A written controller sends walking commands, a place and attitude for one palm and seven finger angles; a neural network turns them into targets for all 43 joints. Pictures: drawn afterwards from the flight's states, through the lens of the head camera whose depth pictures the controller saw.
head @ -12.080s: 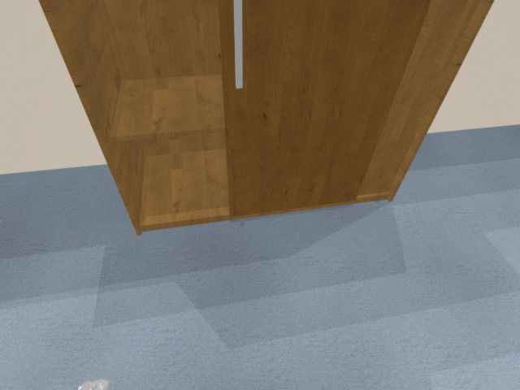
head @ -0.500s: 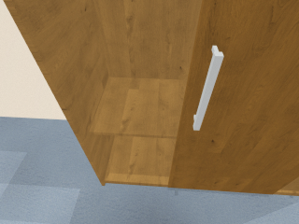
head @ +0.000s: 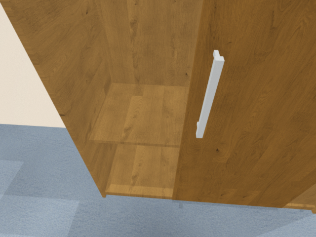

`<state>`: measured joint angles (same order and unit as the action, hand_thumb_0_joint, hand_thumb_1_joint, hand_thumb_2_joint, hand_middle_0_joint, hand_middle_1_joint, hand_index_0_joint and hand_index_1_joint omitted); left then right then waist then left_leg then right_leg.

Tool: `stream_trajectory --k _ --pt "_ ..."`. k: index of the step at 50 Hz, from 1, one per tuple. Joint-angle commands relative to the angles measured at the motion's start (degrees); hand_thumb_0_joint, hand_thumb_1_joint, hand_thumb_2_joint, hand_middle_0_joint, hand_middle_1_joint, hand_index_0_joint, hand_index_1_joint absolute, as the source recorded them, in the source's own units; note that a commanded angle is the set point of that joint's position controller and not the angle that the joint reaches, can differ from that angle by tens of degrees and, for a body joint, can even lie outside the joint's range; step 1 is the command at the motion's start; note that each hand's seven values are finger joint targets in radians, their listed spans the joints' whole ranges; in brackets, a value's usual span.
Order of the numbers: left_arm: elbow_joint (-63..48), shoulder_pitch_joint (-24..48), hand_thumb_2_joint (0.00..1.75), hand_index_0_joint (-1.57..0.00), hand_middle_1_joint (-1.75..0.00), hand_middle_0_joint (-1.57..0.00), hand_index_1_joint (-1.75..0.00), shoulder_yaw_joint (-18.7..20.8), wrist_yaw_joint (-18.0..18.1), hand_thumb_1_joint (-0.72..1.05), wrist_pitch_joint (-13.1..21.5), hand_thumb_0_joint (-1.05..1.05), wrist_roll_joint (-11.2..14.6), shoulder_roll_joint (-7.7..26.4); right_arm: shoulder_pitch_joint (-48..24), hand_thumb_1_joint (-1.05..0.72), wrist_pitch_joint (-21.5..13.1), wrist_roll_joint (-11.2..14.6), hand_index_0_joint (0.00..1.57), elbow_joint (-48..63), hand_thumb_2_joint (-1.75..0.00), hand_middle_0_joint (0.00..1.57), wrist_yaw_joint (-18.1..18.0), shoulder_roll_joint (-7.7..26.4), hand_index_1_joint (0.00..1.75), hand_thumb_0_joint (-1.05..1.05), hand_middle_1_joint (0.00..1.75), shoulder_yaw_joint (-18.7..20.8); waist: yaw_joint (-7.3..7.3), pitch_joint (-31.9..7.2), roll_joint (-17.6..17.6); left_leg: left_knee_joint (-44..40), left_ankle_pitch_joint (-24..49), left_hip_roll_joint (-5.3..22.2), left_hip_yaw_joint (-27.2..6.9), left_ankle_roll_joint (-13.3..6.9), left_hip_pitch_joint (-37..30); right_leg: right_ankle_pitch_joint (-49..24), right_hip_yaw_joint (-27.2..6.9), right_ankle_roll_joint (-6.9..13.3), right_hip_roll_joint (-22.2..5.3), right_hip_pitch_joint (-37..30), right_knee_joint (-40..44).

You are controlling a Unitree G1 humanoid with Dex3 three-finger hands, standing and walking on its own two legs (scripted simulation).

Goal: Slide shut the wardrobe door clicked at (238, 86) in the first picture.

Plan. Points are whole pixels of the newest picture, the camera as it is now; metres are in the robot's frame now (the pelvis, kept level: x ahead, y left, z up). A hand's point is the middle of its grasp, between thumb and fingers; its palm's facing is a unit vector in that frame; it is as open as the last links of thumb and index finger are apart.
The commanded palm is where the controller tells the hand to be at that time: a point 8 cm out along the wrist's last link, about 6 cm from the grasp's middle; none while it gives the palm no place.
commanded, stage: look again from close up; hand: right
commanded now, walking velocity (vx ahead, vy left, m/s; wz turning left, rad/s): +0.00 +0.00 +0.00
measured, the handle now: (206, 99) +0.46 -0.11 +0.12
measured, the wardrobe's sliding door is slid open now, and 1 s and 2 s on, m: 0.43 0.43 0.43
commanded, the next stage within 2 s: none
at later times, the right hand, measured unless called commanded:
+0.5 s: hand out of the picture -0.04 -0.14 -0.18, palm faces +0.04 +0.98 -0.17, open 7.4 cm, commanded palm none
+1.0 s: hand out of the picture -0.02 -0.12 -0.18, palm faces +0.04 +0.98 -0.17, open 7.4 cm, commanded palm none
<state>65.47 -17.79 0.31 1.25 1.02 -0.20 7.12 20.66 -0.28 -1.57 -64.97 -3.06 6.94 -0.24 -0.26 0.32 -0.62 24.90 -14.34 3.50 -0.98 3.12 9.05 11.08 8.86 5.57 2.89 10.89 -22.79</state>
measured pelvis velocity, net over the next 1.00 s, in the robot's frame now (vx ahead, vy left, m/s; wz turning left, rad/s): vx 0.00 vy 0.03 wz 0.00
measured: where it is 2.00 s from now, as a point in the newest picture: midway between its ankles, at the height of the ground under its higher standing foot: outside the picture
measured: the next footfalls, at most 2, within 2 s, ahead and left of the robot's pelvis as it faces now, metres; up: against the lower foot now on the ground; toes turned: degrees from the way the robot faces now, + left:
none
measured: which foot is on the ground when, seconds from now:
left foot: down 0.00-1.00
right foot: down 0.00-1.00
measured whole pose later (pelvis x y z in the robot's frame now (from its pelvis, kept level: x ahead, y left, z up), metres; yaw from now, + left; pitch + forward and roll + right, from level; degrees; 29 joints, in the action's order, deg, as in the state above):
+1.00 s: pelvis +0.00 +0.03 +0.00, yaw +0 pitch -1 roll +0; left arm 65.2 -19.3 0.4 1.5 0.7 -0.3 6.6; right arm 20.3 -1.0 -1.4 -64.4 -3.1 5.3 -0.2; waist 0.4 0.1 0.7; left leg 25.2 -14.7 0.9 0.0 0.7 9.5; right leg 11.7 7.8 3.1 0.2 12.0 -24.5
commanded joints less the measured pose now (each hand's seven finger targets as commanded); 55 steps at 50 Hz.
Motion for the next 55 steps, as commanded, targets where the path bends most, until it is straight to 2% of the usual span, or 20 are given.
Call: stream_trajectory --k 1,5,7,10,16,20,22,28,31,34,36,40,41,45,46,50,55 --pt "-1.52 -3.86 0.9 -0.2 -0.3 -0.2 -0.3 1.3 0.26 0.9 0.15 0.0 0.11 6.72 5.34 -0.9 -0.46 0.11 0.2 0.69 -0.9 0.2 -0.11 4.32 0.3 0.0 0.3 0.43 -0.12 6.51 0.21 -2.7 2.21 1.86 -1.07 -3.32 5.89 10.09 -12.36 -3.26 -10.88 1.98 9.85" --pt "-1.41 -4.6 0.9 -0.2 -0.3 -0.2 -0.3 1.23 0.33 0.9 0.24 0.0 -0.03 6.36 5.66 -0.9 -0.54 0.18 0.2 0.67 -0.9 0.2 -0.16 3.82 0.3 0.0 0.3 0.5 0.23 5.3 1.08 -2.29 3.06 1.87 -1.2 -3.48 6.38 8.11 -12.13 -3.42 -10.67 0.44 9.31" --pt "-1.5 -4.63 0.9 -0.2 -0.3 -0.2 -0.3 1.21 0.25 0.9 0.16 0.0 0.05 6.09 5.71 -0.9 -0.64 0.17 0.2 0.69 -0.9 0.2 -0.15 4.08 0.3 0.0 0.3 0.52 0.14 5.65 -0.19 -3.14 2.34 1.98 -1.68 -3.65 6.26 8.55 -11.85 -3.27 -10.23 1.31 8.64" --pt "-1.35 -5.08 0.9 -0.2 -0.3 -0.2 -0.3 1.27 0.31 0.9 0.12 0.0 -0.04 5.86 5.83 -0.9 -0.57 0.19 0.2 0.71 -0.9 0.2 -0.19 3.58 0.3 0.0 0.3 0.54 0.32 5.85 0.96 -2.72 2.16 1.85 -1.47 -3.66 7.14 8.66 -11.93 -3.4 -10.41 0.71 8.89" --pt "-1.37 -5.4 0.9 -0.2 -0.3 -0.2 -0.3 1.12 0.3 0.9 0.15 0.0 0.1 5.54 5.73 -0.9 -0.82 0.25 0.2 0.84 -0.9 0.2 -0.19 3.8 0.3 0.0 0.3 0.51 0.21 5.46 -0.14 -3.4 3.18 1.89 -2.14 -3.91 6.72 6.48 -11.29 -3.16 -9.99 0.8 7.38" --pt "-1.23 -6.05 0.9 -0.2 -0.3 -0.2 -0.3 1.08 0.43 0.9 0.27 0.0 -0.03 5.22 5.56 -0.9 -0.81 0.32 0.2 0.69 -0.9 0.2 -0.26 3.43 0.3 0.0 0.3 0.59 0.56 4.81 0.91 -2.86 3.8 1.91 -2.07 -3.97 7.02 4.52 -10.97 -3.36 -10.06 -0.62 7.17" --pt "-1.23 -5.72 0.9 -0.2 -0.3 -0.2 -0.3 1.01 0.33 0.9 0.14 0.0 0.07 5.06 5.46 -0.9 -0.87 0.26 0.2 0.71 -0.9 0.2 -0.25 3.53 0.3 0.0 0.3 0.57 0.5 6.05 -0.03 -3.56 2.95 1.94 -2.32 -4.06 7.34 5.55 -10.63 -3.34 -9.9 0.52 6.9" --pt "-1.25 -6.19 0.9 -0.2 -0.3 -0.2 -0.3 0.89 0.39 0.9 0.12 0.0 0.0 4.55 5.43 -0.9 -1.06 0.37 0.2 0.78 -0.9 0.2 -0.27 3.47 0.3 0.0 0.3 0.59 0.61 4.91 0.33 -3.83 3.7 2.09 -2.91 -4.38 7.1 3.28 -10.03 -3.32 -9.55 -0.42 5.58" --pt "-1.35 -5.97 0.9 -0.2 -0.3 -0.2 -0.3 0.96 0.39 0.9 0.07 0.0 0.07 4.52 5.32 -0.9 -1.17 0.36 0.2 0.94 -0.9 0.2 -0.27 3.47 0.3 0.0 0.3 0.54 0.57 5.24 -0.96 -4.12 4.33 1.95 -2.96 -4.36 7.33 2.14 -9.8 -3.19 -9.5 -0.61 4.89" --pt "-1.15 -6.51 0.9 -0.2 -0.3 -0.2 -0.3 0.82 0.51 0.9 0.28 0.0 -0.03 4.4 5.02 -0.9 -1.13 0.42 0.2 0.98 -0.9 0.2 -0.31 3.41 0.3 0.0 0.3 0.65 0.76 4.17 0.55 -3.48 5.7 2.05 -2.8 -4.41 6.63 0.22 -9.63 -3.3 -9.7 -1.42 4.85" --pt "-1.12 -6.06 0.9 -0.2 -0.3 -0.2 -0.3 0.84 0.47 0.9 0.13 0.0 0.12 4.23 5.05 -0.9 -1.21 0.39 0.2 0.97 -0.9 0.2 -0.3 3.49 0.3 0.0 0.3 0.55 0.52 5.36 -0.36 -4.28 5.03 1.95 -3.04 -4.4 6.81 0.97 -9.5 -3.26 -9.62 -0.35 4.62" --pt "-1.13 -6.27 0.9 -0.2 -0.3 -0.2 -0.3 0.8 0.48 0.9 0.07 0.0 -0.04 4.31 4.9 -0.9 -1.14 0.43 0.2 0.97 -0.9 0.2 -0.26 3.45 0.3 0.0 0.3 0.65 0.65 5.32 0.51 -4.27 3.53 1.91 -2.97 -4.47 7.49 2.83 -9.63 -3.42 -9.72 -0.9 5.14" --pt "-1.2 -5.91 0.9 -0.2 -0.3 -0.2 -0.3 0.88 0.44 0.9 -0.04 0.0 0.09 4.22 4.99 -0.9 -1.24 0.38 0.2 1.05 -0.9 0.2 -0.26 3.55 0.3 0.0 0.3 0.59 0.55 5.82 -0.45 -4.89 3.53 1.8 -3.28 -4.5 7.37 2.82 -9.6 -3.35 -9.53 -0.34 4.73" --pt "-1.25 -6.25 0.9 -0.2 -0.3 -0.2 -0.3 0.85 0.42 0.9 -0.08 0.0 -0.05 4.08 4.98 -0.9 -1.31 0.42 0.2 1.09 -0.9 0.2 -0.23 3.57 0.3 0.0 0.3 0.61 0.73 5.47 -0.25 -5.06 2.61 1.95 -3.56 -4.68 7.84 2.83 -9.27 -3.53 -9.37 -0.74 4.41" --pt "-1.21 -6.18 0.9 -0.2 -0.3 -0.2 -0.3 0.86 0.38 0.9 -0.19 0.0 0.08 4.07 4.8 -0.9 -1.37 0.4 0.2 1.19 -0.9 0.2 -0.21 3.7 0.3 0.0 0.3 0.54 0.68 6.44 -1.19 -5.53 2.13 1.83 -3.6 -4.67 7.93 3.12 -9.29 -3.5 -9.26 0.19 4.25" --pt "-1.37 -6.67 0.9 -0.2 -0.3 -0.2 -0.3 0.86 0.44 0.9 -0.1 0.0 -0.12 4.09 4.87 -0.9 -1.32 0.44 0.2 1.27 -0.9 0.2 -0.18 3.47 0.3 0.0 0.3 0.7 0.81 5.57 0.35 -5.25 1.89 1.85 -3.54 -4.78 8.05 3.22 -9.49 -3.57 -9.36 -0.61 4.51" --pt "-1.28 -6.71 0.9 -0.2 -0.3 -0.2 -0.3 0.78 0.5 0.9 -0.04 0.0 -0.1 3.9 4.89 -0.9 -1.38 0.48 0.2 1.12 -0.9 0.2 -0.15 3.56 0.3 0.0 0.3 0.63 0.79 5.35 0.34 -5.15 2.89 1.87 -3.49 -4.85 7.71 2.05 -9.35 -3.63 -9.35 -0.76 4.25"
